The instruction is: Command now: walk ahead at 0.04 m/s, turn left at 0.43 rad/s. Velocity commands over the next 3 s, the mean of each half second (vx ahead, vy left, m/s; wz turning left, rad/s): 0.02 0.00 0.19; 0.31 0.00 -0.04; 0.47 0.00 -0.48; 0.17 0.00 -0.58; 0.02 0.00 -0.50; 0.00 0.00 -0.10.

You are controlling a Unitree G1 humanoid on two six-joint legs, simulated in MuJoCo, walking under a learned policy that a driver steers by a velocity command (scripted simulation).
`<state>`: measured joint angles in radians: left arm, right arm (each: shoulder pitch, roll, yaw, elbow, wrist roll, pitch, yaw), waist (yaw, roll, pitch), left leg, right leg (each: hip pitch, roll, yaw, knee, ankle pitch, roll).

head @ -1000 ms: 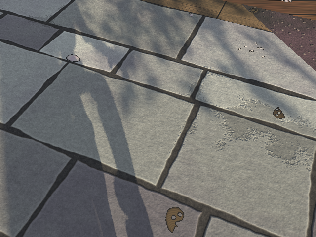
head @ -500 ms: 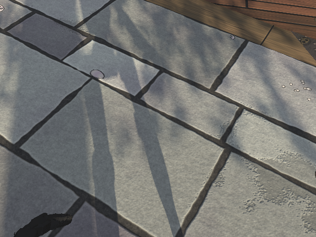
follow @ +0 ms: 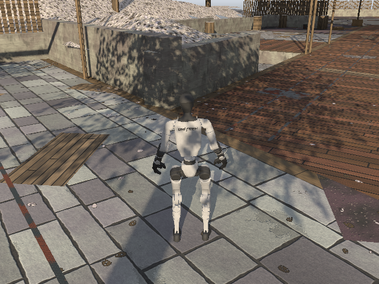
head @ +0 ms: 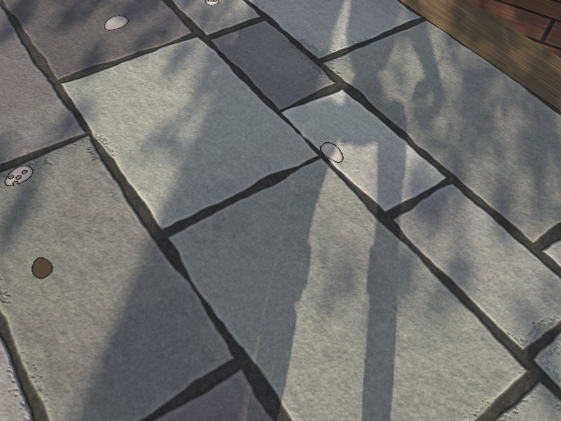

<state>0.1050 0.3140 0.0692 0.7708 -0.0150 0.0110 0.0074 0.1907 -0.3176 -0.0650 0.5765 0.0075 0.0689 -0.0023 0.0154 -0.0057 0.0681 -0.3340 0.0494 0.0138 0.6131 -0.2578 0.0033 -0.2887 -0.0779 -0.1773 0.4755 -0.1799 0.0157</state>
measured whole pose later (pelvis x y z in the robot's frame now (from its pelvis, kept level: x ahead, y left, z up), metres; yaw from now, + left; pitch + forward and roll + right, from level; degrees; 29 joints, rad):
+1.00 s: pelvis +0.14 +0.03 +0.01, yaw +1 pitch +1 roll +0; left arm 0.11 0.29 0.05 0.83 -0.03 -0.06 -0.04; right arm 0.44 -0.22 -0.05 0.87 -0.01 -0.08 -0.01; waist -0.07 -0.04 0.02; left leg 0.05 -0.04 0.07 0.19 -0.27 0.05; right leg -0.66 -0.08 0.02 0.83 -0.07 -0.02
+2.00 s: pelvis +0.58 -0.04 +0.00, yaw -34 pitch +1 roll +1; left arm 0.18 0.31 0.07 0.63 -0.01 0.07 0.01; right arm 0.12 -0.28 -0.06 0.71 -0.01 -0.01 -0.02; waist -0.02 -0.01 0.08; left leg -0.31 0.05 0.13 0.42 -0.13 0.02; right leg -0.49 -0.05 0.01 0.87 -0.35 0.06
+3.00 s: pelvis +0.62 -0.07 +0.00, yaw -49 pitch -1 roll +0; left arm 0.23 0.24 0.05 0.71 0.01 0.02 0.02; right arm 0.17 -0.24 -0.02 0.76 -0.01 -0.02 0.00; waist 0.00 0.01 0.03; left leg -0.20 -0.01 -0.01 0.52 -0.30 0.01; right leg -0.25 0.06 0.13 0.54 -0.26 0.00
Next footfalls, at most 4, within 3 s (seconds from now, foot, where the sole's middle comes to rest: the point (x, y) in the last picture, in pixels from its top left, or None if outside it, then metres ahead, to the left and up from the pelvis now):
0.38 right None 0.05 -0.12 -0.77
1.20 right None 0.43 -0.10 -0.77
1.66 left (277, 306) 0.74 0.02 -0.77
2.08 right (360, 374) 0.57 -0.18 -0.77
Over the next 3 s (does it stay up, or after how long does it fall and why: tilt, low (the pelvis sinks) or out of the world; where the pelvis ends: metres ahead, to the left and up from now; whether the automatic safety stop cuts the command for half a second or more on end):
stays up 0.62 -0.07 0.00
